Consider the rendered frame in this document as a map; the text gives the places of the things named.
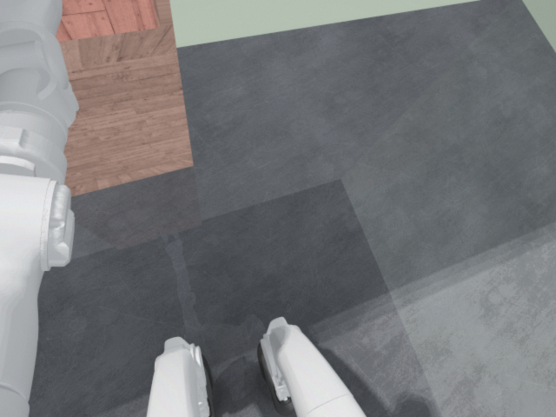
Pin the right robot shin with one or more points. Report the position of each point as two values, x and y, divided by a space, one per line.
280 385

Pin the robot left hand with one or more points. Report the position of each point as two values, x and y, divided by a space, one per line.
44 13

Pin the robot left thigh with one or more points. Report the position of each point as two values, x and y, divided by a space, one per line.
179 374

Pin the left robot forearm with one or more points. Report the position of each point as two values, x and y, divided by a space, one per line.
35 112

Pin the robot left upper arm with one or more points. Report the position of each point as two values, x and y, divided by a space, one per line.
36 233

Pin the drawer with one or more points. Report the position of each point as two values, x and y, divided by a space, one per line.
90 18

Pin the cabinet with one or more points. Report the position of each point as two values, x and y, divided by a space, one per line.
131 123

